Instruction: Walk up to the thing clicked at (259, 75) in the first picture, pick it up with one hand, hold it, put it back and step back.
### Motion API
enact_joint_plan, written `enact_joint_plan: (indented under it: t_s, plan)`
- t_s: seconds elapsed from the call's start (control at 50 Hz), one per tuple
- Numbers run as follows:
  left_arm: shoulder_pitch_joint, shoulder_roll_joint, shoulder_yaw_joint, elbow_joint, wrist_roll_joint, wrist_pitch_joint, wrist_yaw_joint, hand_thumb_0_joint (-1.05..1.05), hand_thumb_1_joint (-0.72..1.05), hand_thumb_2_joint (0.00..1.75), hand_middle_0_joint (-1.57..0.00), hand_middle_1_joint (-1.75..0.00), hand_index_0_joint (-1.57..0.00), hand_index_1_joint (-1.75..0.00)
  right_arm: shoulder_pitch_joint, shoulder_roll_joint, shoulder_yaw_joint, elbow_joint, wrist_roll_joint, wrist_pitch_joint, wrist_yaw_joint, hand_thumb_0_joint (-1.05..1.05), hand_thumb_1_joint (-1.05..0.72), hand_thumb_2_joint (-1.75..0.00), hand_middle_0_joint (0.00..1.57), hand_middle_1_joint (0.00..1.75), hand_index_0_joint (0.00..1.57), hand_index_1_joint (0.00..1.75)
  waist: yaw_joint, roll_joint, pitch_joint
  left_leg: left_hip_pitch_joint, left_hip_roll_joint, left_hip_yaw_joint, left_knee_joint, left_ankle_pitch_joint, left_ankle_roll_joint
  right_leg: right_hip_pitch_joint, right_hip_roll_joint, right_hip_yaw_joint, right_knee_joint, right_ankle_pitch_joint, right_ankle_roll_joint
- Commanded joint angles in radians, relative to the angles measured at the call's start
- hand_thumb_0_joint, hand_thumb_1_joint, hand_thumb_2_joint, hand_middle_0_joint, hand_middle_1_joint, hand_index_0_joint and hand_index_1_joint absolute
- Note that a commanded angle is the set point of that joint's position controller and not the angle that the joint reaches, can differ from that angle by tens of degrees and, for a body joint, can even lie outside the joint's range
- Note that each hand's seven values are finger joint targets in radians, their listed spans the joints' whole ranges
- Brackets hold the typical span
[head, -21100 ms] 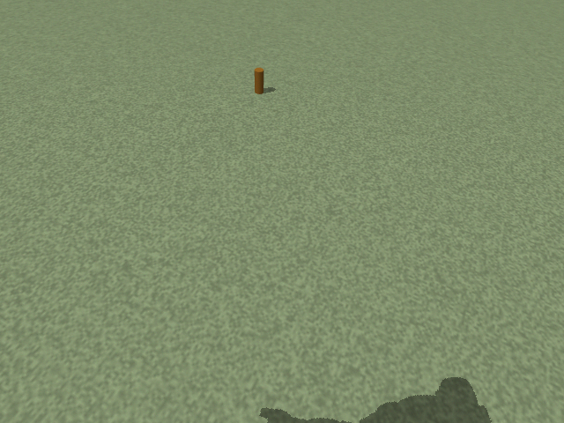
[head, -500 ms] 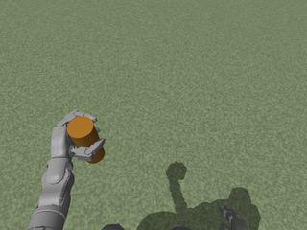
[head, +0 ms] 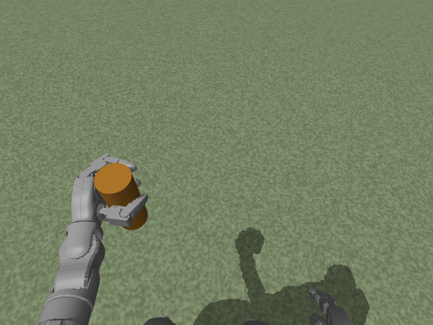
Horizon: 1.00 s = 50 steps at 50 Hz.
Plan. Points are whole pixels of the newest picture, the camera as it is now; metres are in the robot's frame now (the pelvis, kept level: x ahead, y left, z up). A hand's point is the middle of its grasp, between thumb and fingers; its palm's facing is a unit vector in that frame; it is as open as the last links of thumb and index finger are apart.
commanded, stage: crouch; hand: left
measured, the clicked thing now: (124, 199) +0.33 +0.17 +0.02
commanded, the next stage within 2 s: lower in 2.00 s
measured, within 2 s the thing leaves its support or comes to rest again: neither
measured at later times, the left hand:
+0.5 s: hand (129, 211) +0.34 +0.18 -0.04, palm faces +0.18 -0.98 -0.03, open 8.4 cm
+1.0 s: hand (138, 239) +0.37 +0.21 -0.29, palm faces +0.21 -0.98 -0.03, open 8.4 cm
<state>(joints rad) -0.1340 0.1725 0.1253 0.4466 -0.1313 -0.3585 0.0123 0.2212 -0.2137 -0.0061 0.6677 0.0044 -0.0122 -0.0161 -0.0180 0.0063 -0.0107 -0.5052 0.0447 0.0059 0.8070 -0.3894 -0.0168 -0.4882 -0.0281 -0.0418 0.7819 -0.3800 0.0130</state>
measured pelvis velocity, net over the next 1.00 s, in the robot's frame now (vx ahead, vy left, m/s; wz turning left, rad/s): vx -0.06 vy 0.00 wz -0.04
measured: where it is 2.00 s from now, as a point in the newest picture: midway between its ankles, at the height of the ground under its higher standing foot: outside the picture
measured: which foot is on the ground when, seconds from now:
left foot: down 0.00-1.00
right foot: down 0.00-1.00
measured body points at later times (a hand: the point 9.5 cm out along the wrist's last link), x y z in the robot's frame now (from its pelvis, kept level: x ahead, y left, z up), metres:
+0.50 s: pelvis -0.01 +0.00 -0.04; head +0.08 +0.01 +0.40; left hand +0.32 +0.23 -0.04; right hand +0.12 -0.26 -0.15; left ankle +0.01 +0.13 -0.71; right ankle +0.01 -0.13 -0.71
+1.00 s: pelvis -0.06 +0.00 -0.25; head +0.13 +0.03 +0.15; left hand +0.35 +0.26 -0.29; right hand +0.06 -0.26 -0.38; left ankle +0.01 +0.13 -0.71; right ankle +0.01 -0.13 -0.71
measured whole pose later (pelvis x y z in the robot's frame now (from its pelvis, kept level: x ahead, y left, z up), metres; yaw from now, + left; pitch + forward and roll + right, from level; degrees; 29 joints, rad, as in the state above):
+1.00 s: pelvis -0.06 +0.00 -0.25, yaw -2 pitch +33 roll -3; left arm -0.57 0.31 0.40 1.03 -0.10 -0.78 -0.07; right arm 0.11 -0.25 0.01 0.70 -0.09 -0.01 0.09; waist -0.09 -0.01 -0.18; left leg -1.82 0.05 -0.06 1.91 -0.68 -0.02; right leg -1.78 -0.03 -0.04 1.87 -0.67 0.01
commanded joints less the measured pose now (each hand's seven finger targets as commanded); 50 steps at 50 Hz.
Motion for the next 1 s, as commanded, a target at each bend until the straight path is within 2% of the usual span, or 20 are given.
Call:
enact_joint_plan:
  t_s: [0.0,0.04,0.06,0.12,0.18,0.28,0.38,0.48,0.5,0.52,0.56,0.62,0.7,0.74,0.76,0.84,0.86,0.88,0.92,0.98]
  plan:
    - [-0.344,0.138,0.053,-0.352,-0.019,-0.1,0.001,0.0,0.32,1.18,-1.24,-1.34,-1.25,-1.34,-0.038,-0.131,-0.052,-0.129,0.0,-0.047,-0.011,0.0,-0.92,-0.91,0.2,0.3,0.2,0.3,-0.001,0.037,-0.337,0.145,-0.036,0.006,-0.106,0.252,0.017,0.137,0.026,0.0,-0.106,0.296,-0.015]
    - [-0.275,0.112,0.038,-0.262,-0.013,-0.089,0.001,0.0,0.29,1.2,-1.24,-1.35,-1.25,-1.35,-0.025,-0.132,-0.051,-0.117,-0.001,-0.044,-0.011,0.0,-0.92,-0.91,0.2,0.3,0.2,0.3,-0.014,0.017,-0.279,0.133,-0.034,0.003,-0.105,0.257,0.018,0.115,0.03,-0.004,-0.101,0.295,-0.015]
    - [-0.254,0.113,0.057,-0.239,-0.02,-0.086,0.001,0.0,0.3,1.24,-1.27,-1.38,-1.27,-1.39,-0.024,-0.134,-0.055,-0.113,0.001,-0.047,-0.009,0.0,-0.92,-0.91,0.2,0.3,0.2,0.3,-0.008,0.001,-0.28,0.127,-0.032,0.0,-0.105,0.257,0.019,0.116,0.03,-0.005,-0.1,0.294,-0.014]
    - [-0.332,0.127,0.054,-0.3,-0.014,-0.103,0.007,0.0,0.3,1.18,-1.25,-1.32,-1.26,-1.32,-0.024,-0.127,-0.052,-0.116,-0.002,-0.043,-0.009,0.0,-0.88,-0.9,0.2,0.3,0.2,0.3,-0.006,0.016,-0.313,0.125,-0.032,0.0,-0.098,0.254,0.019,0.118,0.028,-0.004,-0.096,0.291,-0.017]
    - [-0.286,0.081,0.045,-0.207,-0.019,-0.105,0.009,0.0,0.33,1.18,-1.25,-1.32,-1.27,-1.32,-0.023,-0.134,-0.059,-0.111,-0.004,-0.045,0.0,0.0,-0.88,-0.9,0.2,0.3,0.2,0.3,-0.013,0.002,-0.252,0.084,-0.027,-0.006,-0.096,0.209,0.016,0.06,0.032,-0.011,-0.081,0.242,-0.021]
    - [-0.289,0.096,0.075,-0.108,-0.004,-0.155,0.017,0.0,0.28,1.18,-1.24,-1.33,-1.26,-1.32,-0.023,-0.133,-0.065,-0.103,-0.016,-0.044,0.013,0.0,-0.88,-0.9,0.2,0.3,0.2,0.3,-0.019,-0.011,-0.235,-0.01,-0.032,-0.007,-0.04,0.147,0.022,-0.018,0.025,-0.003,-0.038,0.195,-0.019]
    - [-0.35,0.124,0.108,-0.01,0.008,-0.251,0.004,0.0,0.26,1.18,-1.25,-1.34,-1.27,-1.34,0.004,-0.149,-0.08,-0.082,-0.033,-0.046,0.034,0.0,-0.89,-0.9,0.2,0.3,0.2,0.3,-0.027,0.013,-0.33,-0.087,-0.026,-0.023,0.09,0.199,0.019,-0.149,0.028,0.0,0.098,0.217,-0.03]
    - [-0.434,0.158,0.161,0.11,-0.003,-0.372,-0.023,0.0,0.2,1.18,-1.26,-1.35,-1.27,-1.35,-0.001,-0.156,-0.076,-0.083,-0.049,-0.054,0.052,0.0,-0.9,-0.9,0.2,0.3,0.2,0.3,-0.04,0.006,-0.444,-0.309,-0.035,-0.03,0.301,0.126,0.027,-0.351,0.029,0.011,0.283,0.153,-0.031]
    - [-0.458,0.153,0.15,0.135,-0.006,-0.394,-0.03,0.0,0.2,1.17,-1.25,-1.34,-1.26,-1.34,-0.003,-0.156,-0.072,-0.081,-0.051,-0.055,0.056,0.0,-0.9,-0.9,0.2,0.3,0.2,0.3,-0.044,0.034,-0.468,-0.357,-0.039,-0.03,0.347,0.098,0.026,-0.401,0.028,0.016,0.323,0.127,-0.033]
    - [-0.455,0.182,0.185,0.161,-0.007,-0.416,-0.033,0.0,0.21,1.18,-1.25,-1.33,-1.26,-1.34,-0.006,-0.166,-0.074,-0.09,-0.052,-0.055,0.059,0.0,-0.89,-0.9,0.2,0.3,0.2,0.3,-0.037,0.039,-0.488,-0.399,-0.039,-0.038,0.376,0.068,0.024,-0.446,0.03,0.011,0.364,0.09,-0.037]
    - [-0.505,0.195,0.177,0.171,-0.002,-0.451,-0.041,0.0,0.21,1.18,-1.24,-1.33,-1.25,-1.34,-0.014,-0.171,-0.072,-0.091,-0.055,-0.052,0.062,0.0,-0.89,-0.9,0.2,0.3,0.2,0.3,-0.042,0.069,-0.54,-0.471,-0.039,-0.039,0.441,0.023,0.024,-0.521,0.027,0.029,0.419,0.045,-0.038]
    - [-0.568,0.21,0.172,0.201,-0.006,-0.475,-0.064,0.0,0.19,1.16,-1.25,-1.32,-1.26,-1.32,-0.013,-0.189,-0.071,-0.088,-0.058,-0.05,0.069,0.0,-0.9,-0.9,0.2,0.3,0.2,0.3,-0.053,0.086,-0.631,-0.538,-0.037,-0.049,0.529,0.022,0.023,-0.614,0.032,0.028,0.515,0.032,-0.042]
    - [-0.577,0.268,0.257,0.255,-0.017,-0.483,-0.054,0.0,0.2,1.2,-1.23,-1.32,-1.23,-1.33,-0.001,-0.203,-0.07,-0.075,-0.066,-0.039,0.075,0.0,-0.91,-0.91,0.2,0.3,0.2,0.3,-0.04,0.055,-0.723,-0.68,-0.034,-0.044,0.654,0.064,0.03,-0.644,0.029,0.048,0.613,0.076,-0.034]
    - [-0.61,0.275,0.261,0.257,-0.01,-0.49,-0.057,0.0,0.25,1.22,-1.23,-1.32,-1.23,-1.33,-0.001,-0.209,-0.07,-0.066,-0.072,-0.031,0.08,0.0,-0.92,-0.91,0.2,0.3,0.2,0.3,-0.047,0.064,-0.761,-0.713,-0.034,-0.049,0.701,0.069,0.03,-0.702,0.03,0.039,0.669,0.073,-0.038]
    - [-0.618,0.294,0.284,0.271,-0.01,-0.491,-0.056,0.0,0.26,1.23,-1.25,-1.34,-1.25,-1.35,-0.005,-0.215,-0.071,-0.064,-0.073,-0.028,0.081,0.0,-0.92,-0.91,0.2,0.3,0.2,0.3,-0.048,0.063,-0.756,-0.736,-0.035,-0.054,0.719,0.056,0.031,-0.735,0.034,0.031,0.695,0.059,-0.04]
    - [-0.683,0.278,0.258,0.316,0.006,-0.503,-0.084,0.0,0.31,1.28,-1.3,-1.39,-1.3,-1.4,0.001,-0.221,-0.073,-0.043,-0.081,-0.025,0.084,0.0,-0.92,-0.91,0.2,0.3,0.2,0.3,-0.087,0.07,-0.771,-0.819,-0.032,-0.062,0.815,0.008,0.031,-0.875,0.035,0.021,0.787,0.01,-0.044]
    - [-0.685,0.282,0.267,0.342,0.007,-0.504,-0.09,0.0,0.32,1.28,-1.29,-1.39,-1.3,-1.4,0.003,-0.222,-0.071,-0.038,-0.084,-0.025,0.087,0.0,-0.92,-0.91,0.2,0.3,0.2,0.3,-0.085,0.067,-0.766,-0.854,-0.032,-0.06,0.836,-0.003,0.03,-0.889,0.035,0.019,0.809,0.0,-0.044]
    - [-0.676,0.336,0.319,0.36,0.009,-0.507,-0.085,0.0,0.3,1.28,-1.29,-1.39,-1.29,-1.4,0.001,-0.225,-0.067,-0.031,-0.087,-0.023,0.087,0.0,-0.92,-0.91,0.2,0.3,0.2,0.3,-0.063,0.067,-0.756,-0.885,-0.032,-0.056,0.852,-0.022,0.029,-0.907,0.035,0.018,0.83,-0.024,-0.044]
    - [-0.752,0.324,0.306,0.354,0.01,-0.518,-0.087,0.0,0.31,1.29,-1.29,-1.4,-1.29,-1.4,-0.001,-0.226,-0.061,-0.029,-0.094,-0.021,0.092,0.0,-0.92,-0.91,0.2,0.3,0.2,0.3,-0.083,0.097,-0.79,-0.887,-0.031,-0.065,0.895,-0.024,0.025,-0.99,0.035,-0.002,0.894,-0.034,-0.051]
    - [-0.802,0.356,0.332,0.411,0.025,-0.528,-0.075,0.0,0.3,1.31,-1.29,-1.4,-1.29,-1.41,0.002,-0.236,-0.053,-0.018,-0.102,-0.017,0.094,0.0,-0.92,-0.91,0.2,0.3,0.2,0.3,-0.092,0.128,-0.787,-0.924,-0.029,-0.069,0.951,-0.041,0.02,-1.088,0.036,-0.023,0.972,-0.057,-0.056]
